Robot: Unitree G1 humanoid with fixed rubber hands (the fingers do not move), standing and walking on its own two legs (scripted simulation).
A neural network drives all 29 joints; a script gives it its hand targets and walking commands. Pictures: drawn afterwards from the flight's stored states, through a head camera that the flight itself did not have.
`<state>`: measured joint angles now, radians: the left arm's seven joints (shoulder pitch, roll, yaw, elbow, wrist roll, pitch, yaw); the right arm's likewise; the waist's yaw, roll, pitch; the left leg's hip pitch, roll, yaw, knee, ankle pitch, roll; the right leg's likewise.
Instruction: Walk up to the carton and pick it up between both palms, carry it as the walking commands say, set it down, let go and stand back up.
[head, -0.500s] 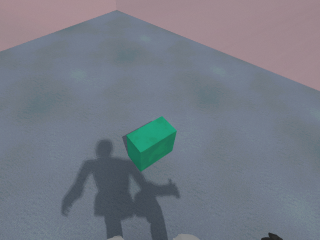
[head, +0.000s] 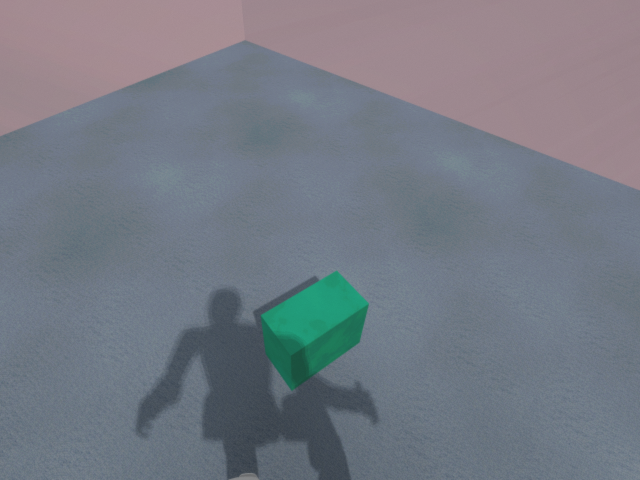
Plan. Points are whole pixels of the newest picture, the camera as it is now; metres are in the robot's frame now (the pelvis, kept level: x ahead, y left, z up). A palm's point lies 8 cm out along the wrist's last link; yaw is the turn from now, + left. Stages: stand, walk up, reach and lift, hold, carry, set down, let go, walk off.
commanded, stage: walk up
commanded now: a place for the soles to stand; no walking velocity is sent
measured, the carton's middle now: (314, 330) +0.67 +0.00 -0.62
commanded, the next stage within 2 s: none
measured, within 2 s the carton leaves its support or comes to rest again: neither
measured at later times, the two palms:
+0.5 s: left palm (94, 478) +0.17 +0.29 -0.12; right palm out of the picture +0.13 -0.35 -0.11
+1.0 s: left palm (118, 439) +0.21 +0.28 -0.11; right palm (552, 426) +0.24 -0.33 -0.10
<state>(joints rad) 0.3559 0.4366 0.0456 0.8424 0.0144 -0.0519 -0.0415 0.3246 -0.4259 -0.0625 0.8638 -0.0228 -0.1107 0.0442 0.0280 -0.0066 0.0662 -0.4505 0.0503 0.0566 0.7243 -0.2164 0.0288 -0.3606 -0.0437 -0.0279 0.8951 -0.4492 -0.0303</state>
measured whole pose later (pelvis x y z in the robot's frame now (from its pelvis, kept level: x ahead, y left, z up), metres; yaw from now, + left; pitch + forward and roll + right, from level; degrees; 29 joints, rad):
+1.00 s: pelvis +0.13 -0.03 +0.00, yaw +1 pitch -3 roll +0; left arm 0.10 0.38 0.01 1.04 0.00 -0.03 0.00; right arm 0.09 -0.36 -0.02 1.04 0.00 -0.04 0.00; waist 0.01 -0.02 0.10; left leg -0.32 0.01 0.01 0.76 -0.39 -0.01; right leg -0.34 -0.04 -0.02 0.78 -0.38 0.01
